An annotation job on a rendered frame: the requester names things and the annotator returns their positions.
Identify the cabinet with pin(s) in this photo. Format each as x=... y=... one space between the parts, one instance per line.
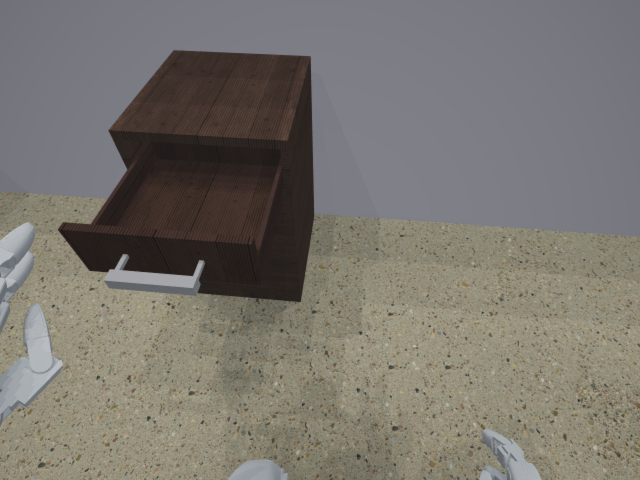
x=238 y=100

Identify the robot left thigh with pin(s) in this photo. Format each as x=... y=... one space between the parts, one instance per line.
x=259 y=470

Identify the drawer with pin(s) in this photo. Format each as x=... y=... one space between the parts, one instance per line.
x=181 y=203

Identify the handle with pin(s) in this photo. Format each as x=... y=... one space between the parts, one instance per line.
x=153 y=282

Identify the left robot hand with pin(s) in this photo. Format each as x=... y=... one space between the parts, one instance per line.
x=26 y=378

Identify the right robot hand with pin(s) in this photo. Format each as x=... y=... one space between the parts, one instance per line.
x=510 y=456

